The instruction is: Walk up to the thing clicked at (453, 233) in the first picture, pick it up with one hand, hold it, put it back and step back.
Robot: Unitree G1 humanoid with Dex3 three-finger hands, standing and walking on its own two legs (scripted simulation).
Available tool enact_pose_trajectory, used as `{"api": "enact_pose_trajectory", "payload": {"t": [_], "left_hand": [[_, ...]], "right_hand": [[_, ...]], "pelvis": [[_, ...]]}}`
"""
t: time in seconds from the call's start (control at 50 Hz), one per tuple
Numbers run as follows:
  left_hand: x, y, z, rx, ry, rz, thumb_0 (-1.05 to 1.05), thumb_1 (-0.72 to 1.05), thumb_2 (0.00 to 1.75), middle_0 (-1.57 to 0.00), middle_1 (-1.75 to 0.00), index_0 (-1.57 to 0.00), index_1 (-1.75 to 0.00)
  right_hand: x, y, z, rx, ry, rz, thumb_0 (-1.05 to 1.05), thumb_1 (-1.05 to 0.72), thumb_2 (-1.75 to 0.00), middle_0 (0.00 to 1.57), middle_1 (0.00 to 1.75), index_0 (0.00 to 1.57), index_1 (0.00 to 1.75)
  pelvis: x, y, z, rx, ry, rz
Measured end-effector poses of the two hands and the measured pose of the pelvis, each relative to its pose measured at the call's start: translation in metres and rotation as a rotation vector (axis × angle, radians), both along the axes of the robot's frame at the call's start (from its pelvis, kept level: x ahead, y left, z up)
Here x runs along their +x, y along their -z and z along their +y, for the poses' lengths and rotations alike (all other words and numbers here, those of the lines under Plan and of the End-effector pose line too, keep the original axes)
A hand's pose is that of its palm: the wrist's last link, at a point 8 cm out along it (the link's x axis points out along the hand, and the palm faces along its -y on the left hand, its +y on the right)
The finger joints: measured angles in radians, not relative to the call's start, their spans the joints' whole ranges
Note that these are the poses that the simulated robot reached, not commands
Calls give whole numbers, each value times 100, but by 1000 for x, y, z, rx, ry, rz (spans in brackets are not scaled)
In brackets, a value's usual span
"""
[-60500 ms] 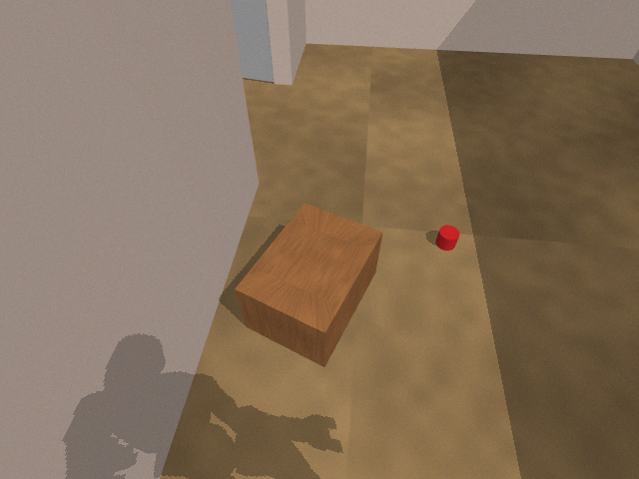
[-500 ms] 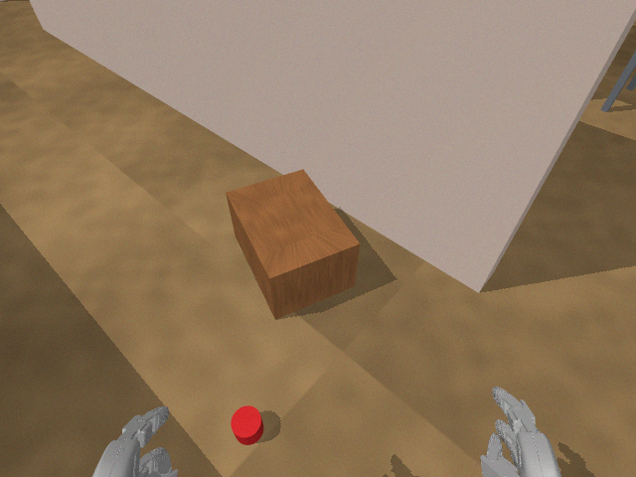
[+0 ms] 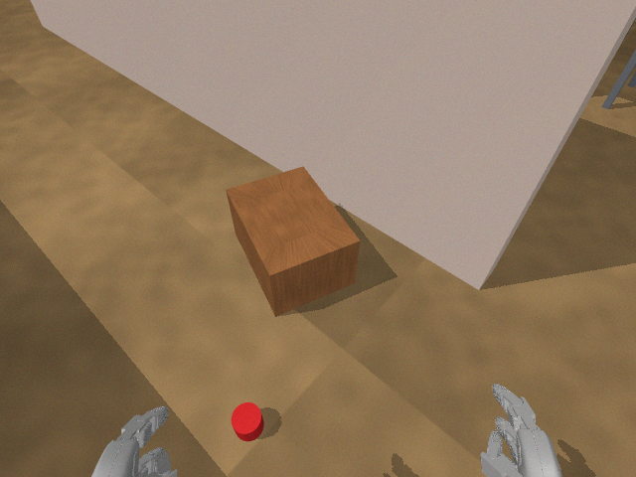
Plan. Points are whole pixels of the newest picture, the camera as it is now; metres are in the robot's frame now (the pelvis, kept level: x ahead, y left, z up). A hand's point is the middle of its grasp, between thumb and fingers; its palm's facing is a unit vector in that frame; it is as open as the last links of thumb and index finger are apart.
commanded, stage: stand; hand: left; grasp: from above
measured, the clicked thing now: (248, 421) +0.41 +0.19 -0.68
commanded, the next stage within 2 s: none
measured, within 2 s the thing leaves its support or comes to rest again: neither
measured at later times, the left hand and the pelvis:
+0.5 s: hand out of the picture +0.08 +0.25 -0.11, palm faces +0.04 -0.94 -0.33, open 7.4 cm; pelvis +0.00 +0.01 +0.04, yaw +0 degrees
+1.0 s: hand out of the picture +0.03 +0.25 -0.10, palm faces +0.04 -0.94 -0.34, open 7.3 cm; pelvis -0.01 +0.01 +0.07, yaw +0 degrees
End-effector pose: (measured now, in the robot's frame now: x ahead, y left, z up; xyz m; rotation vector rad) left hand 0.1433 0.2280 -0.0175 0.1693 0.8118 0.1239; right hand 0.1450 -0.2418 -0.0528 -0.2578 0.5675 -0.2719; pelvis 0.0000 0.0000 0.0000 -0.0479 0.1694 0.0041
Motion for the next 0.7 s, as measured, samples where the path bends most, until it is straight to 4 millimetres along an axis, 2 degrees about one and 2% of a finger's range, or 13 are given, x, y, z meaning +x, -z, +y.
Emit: {"api": "enact_pose_trajectory", "payload": {"t": [0.08,0.18,0.3,0.4,0.56,0.7], "left_hand": [[4,2,0,23,16,-19,1,91,90,-20,-30,-20,-29],[6,29,22,116,36,3,1,90,90,-20,-30,-21,-30],[-25,47,48,144,-15,147,1,91,90,-20,-30,-21,-30],[-54,56,60,138,-63,260,1,91,90,-20,-30,-21,-30],[-90,57,62,109,-105,383,1,91,90,-20,-30,-21,-30],[-107,53,62,101,-118,433,0,91,90,-20,-30,-21,-30]], "right_hand": [[1,3,-1,-15,-21,27,1,-90,-90,21,30,20,30],[-9,22,-11,-41,-156,322,1,-90,-89,21,30,21,30],[-30,22,-28,-1,-87,447,1,-90,-89,21,30,21,30],[-48,19,-32,2,-37,519,1,-91,-90,21,30,20,30],[-63,16,-21,34,-8,588,1,-91,-90,21,30,20,30],[-70,12,-13,60,1,605,0,-91,-90,21,30,20,30]], "pelvis": [[0,-1,0,3,-2,-20],[-5,-13,-1,39,-2,-106],[-1,-25,2,49,3,-148],[3,-33,7,43,3,-175],[5,-48,12,37,-1,-209],[1,-58,14,37,-2,-239]]}}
